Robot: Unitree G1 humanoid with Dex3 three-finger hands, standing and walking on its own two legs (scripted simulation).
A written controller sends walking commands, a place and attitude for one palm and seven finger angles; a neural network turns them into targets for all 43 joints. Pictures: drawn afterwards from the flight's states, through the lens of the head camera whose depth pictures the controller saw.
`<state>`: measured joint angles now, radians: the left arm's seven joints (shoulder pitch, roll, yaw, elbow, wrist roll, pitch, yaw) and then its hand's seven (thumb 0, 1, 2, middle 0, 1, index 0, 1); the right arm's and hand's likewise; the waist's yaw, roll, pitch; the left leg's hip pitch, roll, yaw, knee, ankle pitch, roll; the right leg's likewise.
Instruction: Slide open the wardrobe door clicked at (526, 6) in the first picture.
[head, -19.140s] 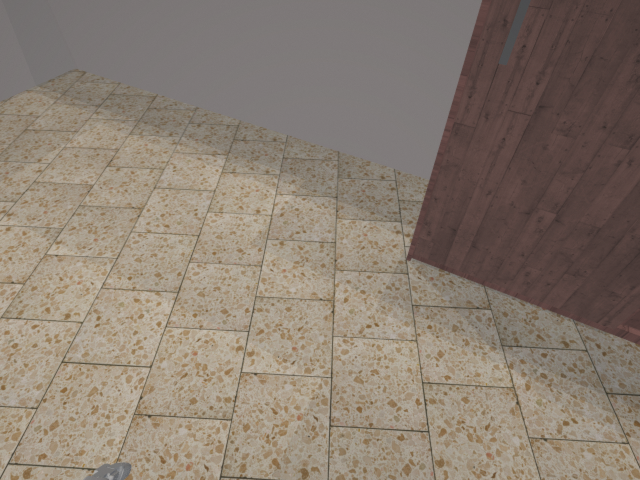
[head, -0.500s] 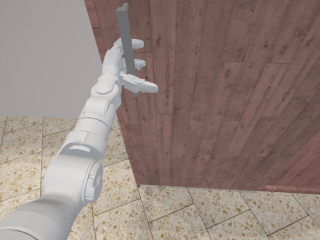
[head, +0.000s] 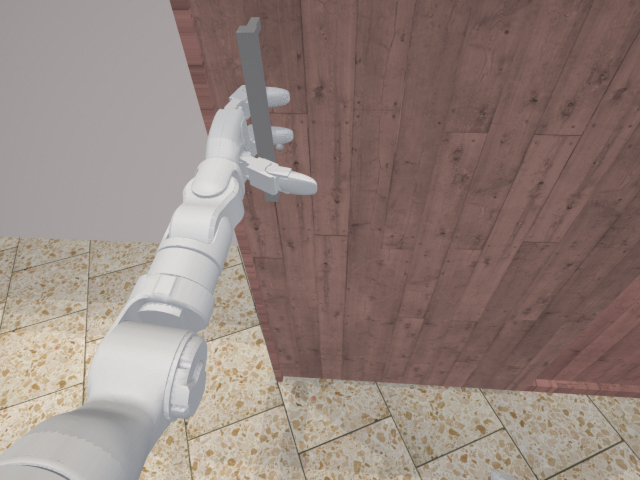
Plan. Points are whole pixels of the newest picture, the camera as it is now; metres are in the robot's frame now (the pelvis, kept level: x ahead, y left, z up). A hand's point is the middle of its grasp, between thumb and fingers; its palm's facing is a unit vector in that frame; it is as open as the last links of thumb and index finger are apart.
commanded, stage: grip the handle and tug to test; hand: left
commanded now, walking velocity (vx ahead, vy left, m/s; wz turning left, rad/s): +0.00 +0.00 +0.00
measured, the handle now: (264, 120) +0.51 +0.08 +0.20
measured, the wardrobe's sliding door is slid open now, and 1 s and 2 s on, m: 0.00 0.00 0.00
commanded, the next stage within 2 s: tug the door sideways, standing still in 1.40 s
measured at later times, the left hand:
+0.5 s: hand (278, 146) +0.46 +0.05 +0.20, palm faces -0.08 -1.00 -0.01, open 8.4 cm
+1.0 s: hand (277, 146) +0.46 +0.05 +0.20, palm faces -0.08 -1.00 -0.02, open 5.4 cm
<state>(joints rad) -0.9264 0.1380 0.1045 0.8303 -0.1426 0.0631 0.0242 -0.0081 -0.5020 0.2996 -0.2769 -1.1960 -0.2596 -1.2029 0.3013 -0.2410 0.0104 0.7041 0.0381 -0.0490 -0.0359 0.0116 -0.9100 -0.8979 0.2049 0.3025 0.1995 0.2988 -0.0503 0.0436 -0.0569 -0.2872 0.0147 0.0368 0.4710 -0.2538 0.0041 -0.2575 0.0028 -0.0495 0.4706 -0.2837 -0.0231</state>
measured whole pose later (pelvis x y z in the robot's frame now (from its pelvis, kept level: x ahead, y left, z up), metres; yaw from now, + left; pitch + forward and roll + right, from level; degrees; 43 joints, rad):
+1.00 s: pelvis +0.00 +0.00 +0.00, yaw +0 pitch +4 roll +0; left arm -0.94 0.13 0.09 0.83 -0.14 0.08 0.04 0.01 0.77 0.83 -0.39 -1.40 -0.37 -1.40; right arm 0.31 -0.23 0.01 0.72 0.04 -0.04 -0.04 0.01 -0.91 -0.90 0.20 0.30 0.20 0.30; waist -0.05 0.04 -0.05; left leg -0.29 0.01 0.03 0.47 -0.26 0.01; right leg -0.25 0.00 -0.06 0.47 -0.28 -0.02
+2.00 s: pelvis +0.02 -0.01 +0.00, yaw +3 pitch +4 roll +1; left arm -0.90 0.09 0.02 0.68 -0.14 0.19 0.09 0.01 0.78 0.83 -0.38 -1.39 -0.31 -1.40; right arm 0.24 -0.22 0.01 0.70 0.02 0.00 -0.03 0.01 -0.91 -0.90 0.20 0.30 0.20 0.30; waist -0.01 0.05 -0.05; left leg -0.27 0.00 -0.03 0.48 -0.27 -0.01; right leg -0.23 -0.01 -0.10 0.48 -0.32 -0.04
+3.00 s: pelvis +0.02 -0.10 -0.02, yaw +4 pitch +0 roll -1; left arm -0.88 0.19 -0.03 0.39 -0.12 -0.09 0.10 0.00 0.80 0.86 -0.46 -1.40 -0.16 -1.40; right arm 0.10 -0.23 -0.06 0.68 0.03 -0.06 -0.03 0.01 -0.91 -0.90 0.20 0.30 0.20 0.30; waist 0.09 0.04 0.25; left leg -0.29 0.14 0.02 0.67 -0.37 -0.07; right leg -0.49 0.01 -0.03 1.09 -0.50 -0.01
